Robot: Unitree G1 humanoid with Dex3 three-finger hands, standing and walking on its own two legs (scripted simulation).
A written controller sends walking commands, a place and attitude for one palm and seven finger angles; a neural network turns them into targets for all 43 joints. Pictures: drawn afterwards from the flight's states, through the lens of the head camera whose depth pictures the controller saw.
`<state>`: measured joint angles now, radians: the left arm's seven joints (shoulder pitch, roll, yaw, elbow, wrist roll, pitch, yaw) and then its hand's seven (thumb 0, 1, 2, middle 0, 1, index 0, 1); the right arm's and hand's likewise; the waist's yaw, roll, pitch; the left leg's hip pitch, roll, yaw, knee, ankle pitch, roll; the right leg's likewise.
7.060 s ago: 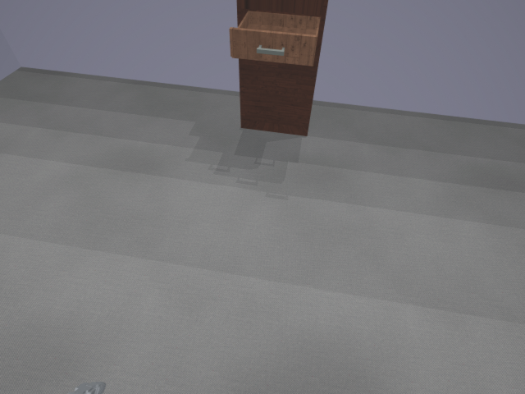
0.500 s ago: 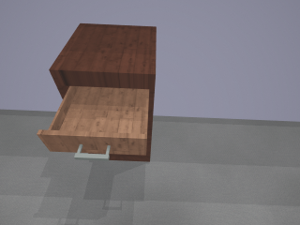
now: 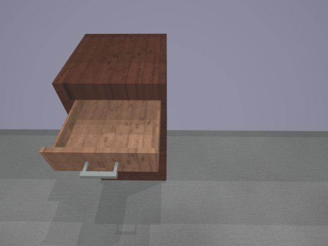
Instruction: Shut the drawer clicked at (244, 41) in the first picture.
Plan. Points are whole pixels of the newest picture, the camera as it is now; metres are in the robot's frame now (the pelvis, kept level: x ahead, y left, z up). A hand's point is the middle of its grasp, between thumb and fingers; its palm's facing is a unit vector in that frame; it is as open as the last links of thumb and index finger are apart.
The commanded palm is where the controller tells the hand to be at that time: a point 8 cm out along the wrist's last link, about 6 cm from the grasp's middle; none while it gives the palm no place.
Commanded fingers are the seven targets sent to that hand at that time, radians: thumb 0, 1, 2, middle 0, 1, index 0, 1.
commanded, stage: shuffle to correct the standing spot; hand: left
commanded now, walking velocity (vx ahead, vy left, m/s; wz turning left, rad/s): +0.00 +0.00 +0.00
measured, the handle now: (100, 169) +0.37 +0.25 -0.12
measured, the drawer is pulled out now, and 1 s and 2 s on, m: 0.26 0.26 0.26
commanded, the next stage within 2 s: come to a stop and stand still in 0.28 s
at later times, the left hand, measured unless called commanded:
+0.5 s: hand out of the picture +0.00 +0.17 -0.18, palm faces +0.07 -0.98 -0.20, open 7.4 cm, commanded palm none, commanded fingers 0.00 0.90 0.90 -0.20 -0.30 -0.20 -0.30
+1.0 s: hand out of the picture +0.03 +0.16 -0.17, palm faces +0.03 -0.97 -0.24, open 7.3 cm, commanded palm none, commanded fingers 0.00 0.90 0.90 -0.20 -0.30 -0.20 -0.30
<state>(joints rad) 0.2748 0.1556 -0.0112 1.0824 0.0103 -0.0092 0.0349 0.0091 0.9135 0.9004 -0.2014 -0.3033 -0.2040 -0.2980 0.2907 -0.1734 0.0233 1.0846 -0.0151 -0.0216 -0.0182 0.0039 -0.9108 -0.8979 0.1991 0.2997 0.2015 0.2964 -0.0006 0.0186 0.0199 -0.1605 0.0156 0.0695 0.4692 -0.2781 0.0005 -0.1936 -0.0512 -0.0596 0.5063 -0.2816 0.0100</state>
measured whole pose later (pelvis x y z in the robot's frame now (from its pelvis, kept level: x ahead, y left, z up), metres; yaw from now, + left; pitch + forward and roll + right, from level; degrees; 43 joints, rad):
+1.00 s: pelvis +0.00 -0.03 +0.00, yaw -1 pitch -2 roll +1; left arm 0.25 0.17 0.00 1.06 0.02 0.00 0.04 0.01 0.93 0.90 -0.20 -0.30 -0.21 -0.30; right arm 0.25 -0.17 0.00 1.09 -0.01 0.00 -0.03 0.00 -0.91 -0.90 0.20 0.30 0.20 0.30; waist 0.01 0.01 0.03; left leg -0.13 0.05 0.07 0.43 -0.26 -0.04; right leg -0.18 -0.02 -0.07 0.50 -0.28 -0.03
